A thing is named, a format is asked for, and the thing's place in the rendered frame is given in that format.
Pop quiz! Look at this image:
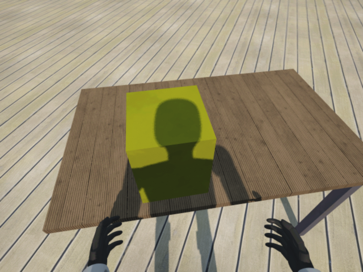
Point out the robot right hand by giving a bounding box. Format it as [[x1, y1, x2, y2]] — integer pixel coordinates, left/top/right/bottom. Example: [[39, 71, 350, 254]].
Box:
[[264, 218, 314, 272]]

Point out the table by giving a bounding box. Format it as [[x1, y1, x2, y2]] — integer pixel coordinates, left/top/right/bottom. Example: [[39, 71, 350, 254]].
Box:
[[43, 69, 363, 236]]

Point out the robot left hand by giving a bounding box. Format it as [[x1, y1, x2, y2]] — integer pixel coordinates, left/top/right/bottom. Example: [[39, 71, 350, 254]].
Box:
[[87, 216, 123, 267]]

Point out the carton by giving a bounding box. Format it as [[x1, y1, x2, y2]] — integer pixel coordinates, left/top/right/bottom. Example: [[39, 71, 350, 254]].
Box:
[[126, 85, 217, 203]]

